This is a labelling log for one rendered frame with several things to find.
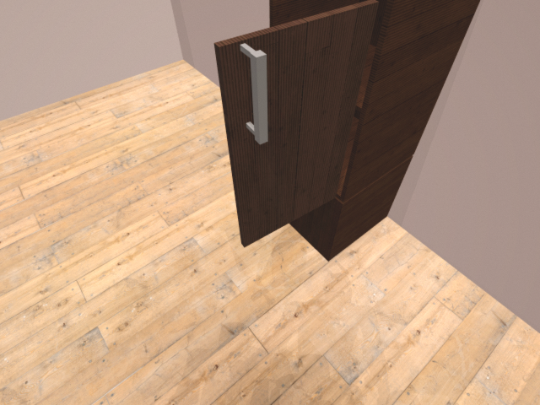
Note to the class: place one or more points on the cupboard door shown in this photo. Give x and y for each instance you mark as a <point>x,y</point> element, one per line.
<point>315,67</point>

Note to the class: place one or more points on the handle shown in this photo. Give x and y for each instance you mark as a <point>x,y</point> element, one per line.
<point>259,92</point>

